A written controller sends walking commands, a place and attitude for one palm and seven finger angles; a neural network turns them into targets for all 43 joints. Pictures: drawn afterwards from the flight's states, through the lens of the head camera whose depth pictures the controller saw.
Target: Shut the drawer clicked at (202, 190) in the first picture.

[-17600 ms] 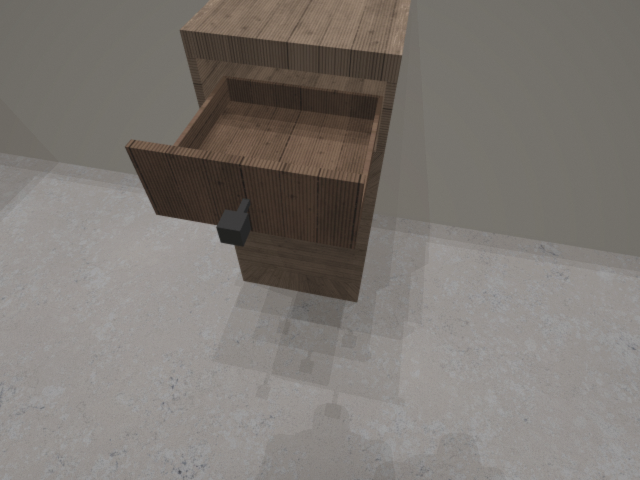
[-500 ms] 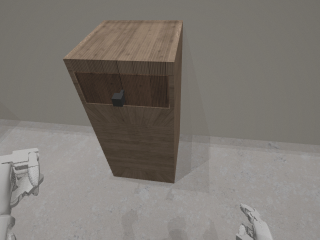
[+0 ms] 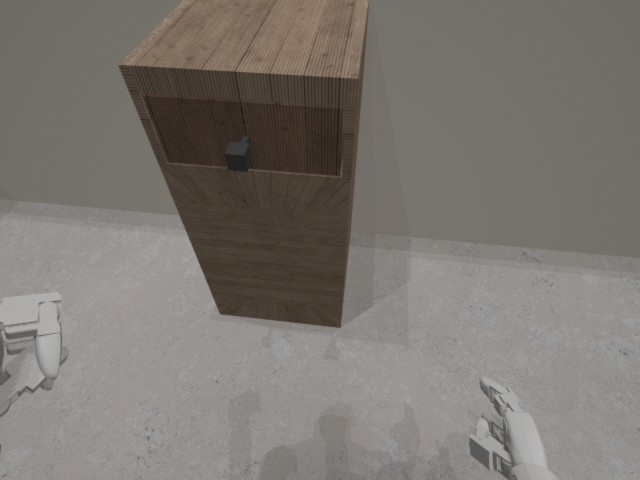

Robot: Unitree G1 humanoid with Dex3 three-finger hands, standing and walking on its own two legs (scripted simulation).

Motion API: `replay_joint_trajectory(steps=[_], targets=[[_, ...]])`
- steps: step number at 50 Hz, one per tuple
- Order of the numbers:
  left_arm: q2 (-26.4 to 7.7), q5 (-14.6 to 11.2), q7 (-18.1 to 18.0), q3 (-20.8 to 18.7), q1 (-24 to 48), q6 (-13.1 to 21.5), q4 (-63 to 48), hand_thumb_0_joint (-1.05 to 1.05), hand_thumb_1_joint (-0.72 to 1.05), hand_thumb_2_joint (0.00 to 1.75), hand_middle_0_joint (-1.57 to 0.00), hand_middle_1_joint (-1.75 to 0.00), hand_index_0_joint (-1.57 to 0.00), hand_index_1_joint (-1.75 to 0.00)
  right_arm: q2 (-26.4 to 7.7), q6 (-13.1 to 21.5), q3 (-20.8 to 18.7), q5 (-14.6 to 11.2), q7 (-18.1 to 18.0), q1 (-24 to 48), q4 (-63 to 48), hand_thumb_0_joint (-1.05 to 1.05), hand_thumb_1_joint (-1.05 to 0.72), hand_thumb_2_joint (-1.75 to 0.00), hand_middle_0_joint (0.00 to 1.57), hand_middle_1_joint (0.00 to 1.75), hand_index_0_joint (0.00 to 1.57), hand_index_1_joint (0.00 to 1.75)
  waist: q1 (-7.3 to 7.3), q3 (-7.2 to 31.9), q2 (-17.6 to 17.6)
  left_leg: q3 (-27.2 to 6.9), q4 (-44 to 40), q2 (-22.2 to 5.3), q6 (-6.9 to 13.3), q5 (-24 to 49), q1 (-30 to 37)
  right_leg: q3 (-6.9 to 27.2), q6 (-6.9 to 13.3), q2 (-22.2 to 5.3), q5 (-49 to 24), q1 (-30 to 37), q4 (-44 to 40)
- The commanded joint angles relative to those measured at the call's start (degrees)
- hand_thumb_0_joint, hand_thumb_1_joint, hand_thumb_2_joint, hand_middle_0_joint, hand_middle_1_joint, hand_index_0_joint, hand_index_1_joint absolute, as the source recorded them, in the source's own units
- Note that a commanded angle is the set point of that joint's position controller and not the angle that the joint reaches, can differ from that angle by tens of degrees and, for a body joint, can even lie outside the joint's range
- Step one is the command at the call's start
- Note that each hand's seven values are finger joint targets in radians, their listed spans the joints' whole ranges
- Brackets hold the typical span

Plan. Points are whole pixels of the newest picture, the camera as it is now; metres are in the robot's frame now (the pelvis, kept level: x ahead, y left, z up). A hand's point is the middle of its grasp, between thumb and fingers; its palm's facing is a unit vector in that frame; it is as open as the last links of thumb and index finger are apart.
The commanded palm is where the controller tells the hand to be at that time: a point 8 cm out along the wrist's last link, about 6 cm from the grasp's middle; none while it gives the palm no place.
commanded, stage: step back with the hand held close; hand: left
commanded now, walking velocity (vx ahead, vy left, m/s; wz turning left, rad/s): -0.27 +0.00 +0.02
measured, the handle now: (241, 150) +0.68 +0.21 +0.01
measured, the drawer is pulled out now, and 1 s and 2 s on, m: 0.00 0.00 0.00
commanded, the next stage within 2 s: stop stepping back and stand still in 0.86 s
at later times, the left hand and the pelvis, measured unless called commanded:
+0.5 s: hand (39, 414) +0.14 +0.23 +0.17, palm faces +0.32 -0.79 -0.52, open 3.2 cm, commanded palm +0.06 +0.27 +0.18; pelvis -0.06 -0.01 +0.00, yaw +1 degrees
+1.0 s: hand out of the picture +0.01 +0.22 +0.16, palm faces +0.31 -0.80 -0.51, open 3.3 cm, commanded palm -0.06 +0.26 +0.18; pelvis -0.18 -0.02 +0.00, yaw +1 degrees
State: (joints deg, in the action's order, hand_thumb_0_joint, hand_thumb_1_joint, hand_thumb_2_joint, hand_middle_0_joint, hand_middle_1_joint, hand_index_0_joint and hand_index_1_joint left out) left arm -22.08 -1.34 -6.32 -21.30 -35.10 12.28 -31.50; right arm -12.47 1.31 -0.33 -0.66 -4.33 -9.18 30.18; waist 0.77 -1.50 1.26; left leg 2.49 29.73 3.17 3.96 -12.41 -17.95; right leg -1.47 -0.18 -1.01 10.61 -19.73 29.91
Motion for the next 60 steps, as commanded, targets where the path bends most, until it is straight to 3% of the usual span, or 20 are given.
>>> replay_joint_trajectory(steps=[1, 8, 14, 20, 25, 28, 30, 32, 33, 39, 40, 42, 43, 44, 47, 51, 52, 53, 54, 60], targets=[[-8.94, 0.14, -1.67, -6.66, 2.09, 3.81, -12.84, 0.00, 0.90, 0.90, -1.40, -1.60, -1.40, -1.60, -7.86, 3.60, -2.94, 0.07, -0.73, 3.22, -9.02, 0.00, -0.90, -0.90, 0.20, 0.30, 0.20, 0.30, -1.04, 4.86, -1.31, -10.86, -9.92, -8.60, 1.49, -15.69, -14.56, 8.09, 0.57, -2.51, -0.64, 13.28, -1.61], [-9.33, -0.45, -3.22, -6.81, 1.52, 5.40, -14.54, 0.00, 0.90, 0.90, -1.40, -1.60, -1.40, -1.60, -7.52, 4.47, -2.66, 0.62, -0.60, 2.13, -7.73, 0.00, -0.90, -0.90, 0.20, 0.30, 0.20, 0.30, -1.73, 5.25, -1.56, -9.69, -0.80, -6.11, -0.47, -14.40, -4.44, 10.26, 3.28, -6.56, 12.43, -2.07, -8.42], [-9.59, 1.87, -3.12, -9.16, 1.63, 6.76, -13.94, 0.00, 0.90, 0.90, -1.40, -1.60, -1.40, -1.60, -8.33, 5.53, -3.05, 0.97, -1.21, 3.52, -8.23, 0.00, -0.90, -0.90, 0.20, 0.30, 0.20, 0.30, -0.58, 4.90, 10.58, -21.38, -21.52, -17.60, 4.77, -29.12, -29.74, 3.04, -1.22, 3.98, 2.36, 21.16, 16.46], [-8.84, 0.78, -1.69, -8.00, -0.98, 7.79, -14.15, 0.00, 0.90, 0.90, -1.40, -1.60, -1.40, -1.60, -8.36, 7.10, -3.33, 1.44, -0.47, 2.74, -6.76, 0.00, -0.90, -0.90, 0.20, 0.30, 0.20, 0.30, -0.95, 4.42, 5.37, -17.28, -14.30, -14.61, 3.64, -9.05, -16.85, 4.47, -0.16, 3.91, 1.01, 14.18, 5.65], [-10.96, -1.41, -1.37, -7.88, -1.63, 8.42, -17.96, 0.00, 0.90, 0.90, -1.40, -1.60, -1.40, -1.60, -7.17, 7.44, -3.13, 1.29, 0.52, 1.85, -3.90, 0.00, -0.90, -0.90, 0.20, 0.30, 0.20, 0.30, -0.38, 21.72, 3.76, -10.00, -3.81, -12.14, 0.33, 34.12, 15.30, 4.92, -0.72, 1.83, -8.39, 4.12, 0.90], [-12.30, -2.53, -1.09, -9.65, -5.21, 7.29, -17.99, 0.00, 0.90, 0.90, -1.40, -1.60, -1.40, -1.60, -7.27, 6.53, -3.44, 0.92, 0.80, 3.71, -5.80, 0.00, -0.90, -0.90, 0.20, 0.30, 0.20, 0.30, -0.14, 19.94, 3.58, -9.04, -4.51, -12.24, 0.51, 22.26, 11.00, 5.35, -0.74, 1.36, -2.37, 3.50, -0.40], [-14.19, -3.05, -1.39, -11.94, -5.40, 6.84, -17.35, 0.00, 0.90, 0.90, -1.40, -1.60, -1.40, -1.60, -6.51, 5.51, -3.41, 0.43, 0.65, 4.53, -6.44, 0.00, -0.90, -0.90, 0.20, 0.30, 0.20, 0.30, -0.81, 15.36, -2.92, -6.98, -0.86, -8.14, -1.55, 3.15, 2.42, 11.54, 1.78, -4.10, -5.88, 3.01, -6.56], [-13.73, -3.41, -2.16, -11.31, -3.63, 6.14, -14.08, 0.00, 0.90, 0.90, -1.40, -1.60, -1.40, -1.60, -5.18, 4.17, -3.93, -0.40, 0.48, 4.61, -5.16, 0.00, -0.90, -0.90, 0.20, 0.30, 0.20, 0.30, -0.72, 9.19, -12.02, -4.31, 20.76, -1.25, -4.89, -8.79, 0.52, 23.78, 8.99, -17.10, 0.55, -9.58, -17.91], [-12.40, -3.39, -2.73, -10.25, -2.55, 5.00, -11.96, 0.00, 0.90, 0.90, -1.40, -1.60, -1.40, -1.60, -5.04, 3.73, -4.19, -0.26, 0.44, 5.99, -4.20, 0.00, -0.90, -0.90, 0.20, 0.30, 0.20, 0.30, -0.04, 6.07, -11.72, -7.02, 31.95, -0.89, -4.92, -12.79, -3.10, 23.22, 11.03, -19.24, 0.75, -12.51, -19.29], [-8.90, -0.90, -2.29, -5.43, 2.61, 3.66, -8.73, 0.00, 0.90, 0.90, -1.40, -1.60, -1.40, -1.60, -4.44, 2.52, -1.68, 0.83, -1.56, 5.76, -3.56, 0.00, -0.90, -0.90, 0.20, 0.30, 0.20, 0.30, -2.02, 3.94, -5.28, -2.69, 0.03, -2.99, -4.08, -3.39, -1.68, 9.78, 4.70, -8.15, -27.64, 0.09, -4.24], [-8.50, -0.76, -2.16, -3.34, 4.47, 3.92, -11.45, 0.00, 0.90, 0.90, -1.40, -1.60, -1.40, -1.60, -5.22, 2.88, -1.95, 0.68, -1.96, 6.22, -3.81, 0.00, -0.90, -0.90, 0.20, 0.30, 0.20, 0.30, -2.34, 4.48, -1.02, -1.65, -8.08, -4.02, -4.03, 3.69, 1.07, 8.00, 2.76, -6.63, -26.05, 1.65, -1.23], [-10.58, 0.08, -2.10, -4.78, 5.24, 5.18, -15.54, 0.00, 0.90, 0.90, -1.40, -1.60, -1.40, -1.60, -7.16, 4.14, -3.24, 0.89, -1.53, 3.96, -4.58, 0.00, -0.90, -0.90, 0.20, 0.30, 0.20, 0.30, -0.90, 12.13, 10.63, -13.80, -9.87, -17.24, 1.18, 25.25, 3.74, 4.92, -1.35, 0.52, -2.61, 1.87, 9.51], [-11.34, -0.12, -2.09, -5.59, 3.56, 5.69, -17.61, 0.00, 0.90, 0.90, -1.40, -1.60, -1.40, -1.60, -6.63, 5.34, -3.87, 0.72, -0.73, 1.52, -4.96, 0.00, -0.90, -0.90, 0.20, 0.30, 0.20, 0.30, -0.66, 15.73, 10.18, -14.38, -8.04, -20.50, 3.51, 31.37, 8.68, 5.43, -1.49, 1.53, 9.27, -1.67, 13.70], [-11.72, -0.50, -1.98, -6.57, 1.21, 6.43, -17.45, 0.00, 0.90, 0.90, -1.40, -1.60, -1.40, -1.60, -7.11, 6.46, -4.59, 0.37, -0.06, 0.36, -4.89, 0.00, -0.90, -0.90, 0.20, 0.30, 0.20, 0.30, -0.68, 16.92, 6.31, -12.65, -7.44, -20.56, 4.38, 32.34, 11.36, 4.61, -1.64, 2.78, 12.76, -3.52, 14.80], [-13.18, -0.98, -1.78, -9.41, -0.71, 5.59, -23.61, 0.00, 0.90, 0.90, -1.40, -1.60, -1.40, -1.60, -6.43, 8.53, -3.49, 1.71, 1.01, 1.55, -5.09, 0.00, -0.90, -0.90, 0.20, 0.30, 0.20, 0.30, -0.02, 16.53, 11.74, -13.03, -6.81, -22.07, 5.67, 40.23, 8.31, 4.16, -1.00, 1.96, 14.64, -2.74, 19.14], [-10.03, -1.20, -1.99, -8.40, -4.71, 3.92, -19.95, 0.00, 0.90, 0.90, -1.40, -1.60, -1.40, -1.60, -6.47, 8.46, -3.04, 0.21, 1.73, 1.67, -5.89, 0.00, -0.90, -0.90, 0.20, 0.30, 0.20, 0.30, -0.03, 10.75, 6.12, -6.60, -3.74, -15.74, 0.47, 9.08, -1.58, 1.79, -1.28, 0.54, 5.66, 9.10, -0.73], [-11.26, -1.11, -2.16, -9.27, -4.88, 3.41, -17.74, 0.00, 0.90, 0.90, -1.40, -1.60, -1.40, -1.60, -5.90, 7.94, -2.91, -0.18, 1.67, 2.47, -6.53, 0.00, -0.90, -0.90, 0.20, 0.30, 0.20, 0.30, -0.42, 7.47, -1.67, -3.13, 0.09, -10.18, -2.18, -8.07, -5.63, 7.46, 0.39, -3.25, 3.75, 8.66, -9.62], [-12.56, -1.50, -2.41, -9.92, -4.44, 2.57, -15.42, 0.00, 0.90, 0.90, -1.40, -1.60, -1.40, -1.60, -5.05, 6.95, -2.82, -0.27, 1.34, 3.10, -7.16, 0.00, -0.90, -0.90, 0.20, 0.30, 0.20, 0.30, -1.25, 5.01, -12.77, -1.03, 11.38, -3.81, -4.81, -14.25, -8.22, 23.95, 5.80, -13.01, 15.43, 1.03, -18.12], [-12.30, -1.95, -2.89, -9.95, -1.01, 1.89, -13.67, 0.00, 0.90, 0.90, -1.40, -1.60, -1.40, -1.60, -4.86, 6.47, -2.33, 0.01, 0.81, 3.46, -5.64, 0.00, -0.90, -0.90, 0.20, 0.30, 0.20, 0.30, -0.75, 2.45, -14.49, -2.63, 20.92, -3.35, -4.85, -13.23, -7.36, 27.68, 9.34, -18.09, 22.72, -5.62, -22.44], [-7.39, -1.00, -3.48, -5.03, 0.81, 0.99, -8.33, 0.00, 0.90, 0.90, -1.40, -1.60, -1.40, -1.60, -4.70, 6.14, -1.27, 0.57, -1.40, 3.73, -3.90, 0.00, -0.90, -0.90, 0.20, 0.30, 0.20, 0.30, -2.30, 3.80, -7.47, -1.56, 3.77, -5.22, -2.66, -7.97, 5.89, 8.99, 4.96, -10.22, 26.75, -9.43, -15.18]])
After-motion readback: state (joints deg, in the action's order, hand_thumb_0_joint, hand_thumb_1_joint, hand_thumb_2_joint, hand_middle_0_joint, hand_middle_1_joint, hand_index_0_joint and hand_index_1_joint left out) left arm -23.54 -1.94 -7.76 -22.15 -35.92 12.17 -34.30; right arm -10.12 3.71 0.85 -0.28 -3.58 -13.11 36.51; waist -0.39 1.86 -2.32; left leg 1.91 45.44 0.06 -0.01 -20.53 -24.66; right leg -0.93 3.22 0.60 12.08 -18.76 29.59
